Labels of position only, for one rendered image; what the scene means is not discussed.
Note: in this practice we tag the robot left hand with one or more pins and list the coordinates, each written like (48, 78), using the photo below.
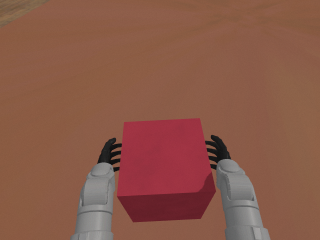
(106, 154)

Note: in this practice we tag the robot right forearm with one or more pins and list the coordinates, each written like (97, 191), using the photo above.
(240, 206)

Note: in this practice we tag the robot left forearm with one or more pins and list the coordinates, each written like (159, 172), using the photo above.
(95, 206)

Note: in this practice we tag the carton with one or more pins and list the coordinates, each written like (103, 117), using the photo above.
(165, 172)

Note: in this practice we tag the robot right hand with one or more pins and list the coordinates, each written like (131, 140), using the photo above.
(220, 151)

